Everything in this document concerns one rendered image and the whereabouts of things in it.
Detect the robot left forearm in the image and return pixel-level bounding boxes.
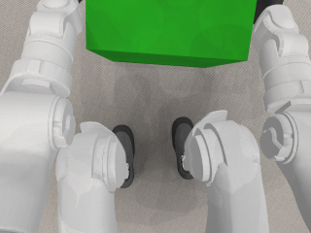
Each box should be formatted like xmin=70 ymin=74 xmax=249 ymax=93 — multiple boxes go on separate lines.
xmin=0 ymin=0 xmax=83 ymax=98

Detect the carton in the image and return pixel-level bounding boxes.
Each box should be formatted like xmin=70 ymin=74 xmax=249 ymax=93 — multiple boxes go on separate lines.
xmin=86 ymin=0 xmax=258 ymax=68

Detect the right robot thigh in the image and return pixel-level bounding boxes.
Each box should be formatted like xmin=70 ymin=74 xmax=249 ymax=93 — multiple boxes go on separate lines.
xmin=189 ymin=120 xmax=269 ymax=233

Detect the robot thigh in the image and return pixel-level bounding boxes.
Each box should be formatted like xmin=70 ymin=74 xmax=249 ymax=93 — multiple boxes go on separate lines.
xmin=189 ymin=120 xmax=269 ymax=233
xmin=56 ymin=132 xmax=123 ymax=233

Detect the right robot hand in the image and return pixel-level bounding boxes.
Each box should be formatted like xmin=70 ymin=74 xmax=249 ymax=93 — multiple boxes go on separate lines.
xmin=254 ymin=0 xmax=284 ymax=25

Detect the robot right forearm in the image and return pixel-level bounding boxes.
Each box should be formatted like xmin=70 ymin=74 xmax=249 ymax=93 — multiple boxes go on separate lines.
xmin=251 ymin=4 xmax=311 ymax=115

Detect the left robot thigh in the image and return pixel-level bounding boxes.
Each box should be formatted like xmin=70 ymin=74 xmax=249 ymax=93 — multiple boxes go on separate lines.
xmin=56 ymin=132 xmax=123 ymax=233

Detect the left robot upper arm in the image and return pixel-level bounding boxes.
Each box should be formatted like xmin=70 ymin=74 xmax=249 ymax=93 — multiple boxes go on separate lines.
xmin=0 ymin=91 xmax=76 ymax=233

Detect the right robot upper arm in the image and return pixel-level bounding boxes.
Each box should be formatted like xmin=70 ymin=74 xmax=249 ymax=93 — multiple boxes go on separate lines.
xmin=259 ymin=111 xmax=311 ymax=233

